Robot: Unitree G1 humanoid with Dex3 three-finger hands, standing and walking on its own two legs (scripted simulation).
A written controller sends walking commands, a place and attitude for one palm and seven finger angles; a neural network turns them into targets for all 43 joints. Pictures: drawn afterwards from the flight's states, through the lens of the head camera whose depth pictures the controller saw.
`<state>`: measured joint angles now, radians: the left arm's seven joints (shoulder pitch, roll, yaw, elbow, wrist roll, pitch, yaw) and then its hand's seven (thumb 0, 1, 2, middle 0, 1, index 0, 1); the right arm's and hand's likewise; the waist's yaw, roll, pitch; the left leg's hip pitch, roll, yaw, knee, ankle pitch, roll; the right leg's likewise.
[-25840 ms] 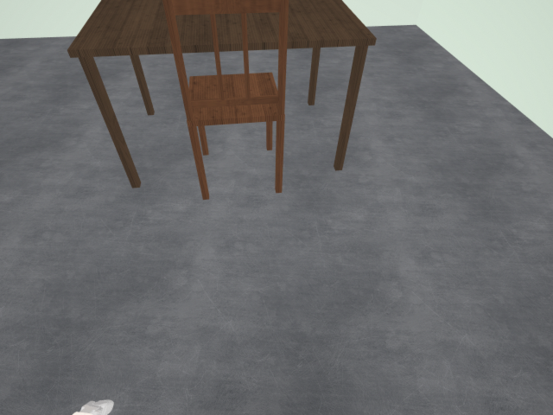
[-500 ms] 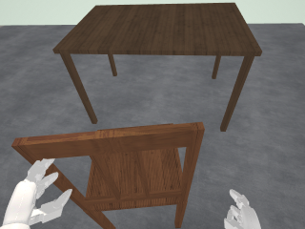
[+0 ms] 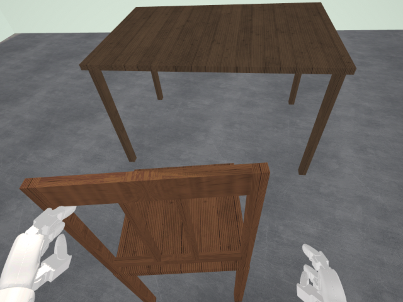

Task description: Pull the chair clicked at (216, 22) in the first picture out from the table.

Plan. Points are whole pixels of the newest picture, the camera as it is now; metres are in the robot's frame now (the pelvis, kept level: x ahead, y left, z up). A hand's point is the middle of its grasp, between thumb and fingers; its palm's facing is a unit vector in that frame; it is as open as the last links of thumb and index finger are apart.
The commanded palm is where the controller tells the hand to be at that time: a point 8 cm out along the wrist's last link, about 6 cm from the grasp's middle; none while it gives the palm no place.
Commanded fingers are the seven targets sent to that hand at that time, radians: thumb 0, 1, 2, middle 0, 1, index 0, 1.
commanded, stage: step back with the hand held close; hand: left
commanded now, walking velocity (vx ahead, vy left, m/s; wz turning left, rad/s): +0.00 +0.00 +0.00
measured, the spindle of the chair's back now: (144, 234) +0.27 +0.18 -0.06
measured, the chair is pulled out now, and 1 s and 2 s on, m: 0.64 0.63 0.63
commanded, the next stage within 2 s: stop stepping back and stand still in 1.00 s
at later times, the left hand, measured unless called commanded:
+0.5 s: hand (10, 252) +0.13 +0.26 +0.17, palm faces +0.29 -0.73 -0.61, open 7.0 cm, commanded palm +0.07 +0.31 +0.18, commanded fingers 0.00 0.90 0.90 -0.20 -0.30 -0.20 -0.30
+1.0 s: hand out of the picture +0.04 +0.33 +0.20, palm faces +0.44 -0.71 -0.54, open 7.4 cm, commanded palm -0.01 +0.36 +0.18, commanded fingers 0.00 0.90 0.90 -0.20 -0.30 -0.20 -0.30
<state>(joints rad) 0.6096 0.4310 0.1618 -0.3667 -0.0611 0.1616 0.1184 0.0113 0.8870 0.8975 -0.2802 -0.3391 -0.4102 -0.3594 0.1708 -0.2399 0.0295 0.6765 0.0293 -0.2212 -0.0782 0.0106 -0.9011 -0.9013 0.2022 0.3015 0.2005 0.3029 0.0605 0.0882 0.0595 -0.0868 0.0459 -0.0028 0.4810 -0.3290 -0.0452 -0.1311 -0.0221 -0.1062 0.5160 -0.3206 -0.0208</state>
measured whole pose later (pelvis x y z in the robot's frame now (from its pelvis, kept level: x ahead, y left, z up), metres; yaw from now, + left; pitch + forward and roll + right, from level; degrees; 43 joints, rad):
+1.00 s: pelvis -0.16 +0.06 +0.00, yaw -1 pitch +5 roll -4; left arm 0.60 0.50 0.54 -0.66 -0.05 -0.23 0.19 0.01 0.89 0.90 -0.21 -0.30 -0.21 -0.30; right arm 0.21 -0.16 0.01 0.65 0.00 -0.17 -0.06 0.01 -0.90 -0.90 0.20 0.30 0.20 0.30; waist 0.03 0.01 0.01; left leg -0.48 0.05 0.02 0.46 -0.06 0.04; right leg -0.21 -0.01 -0.02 0.74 -0.48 0.01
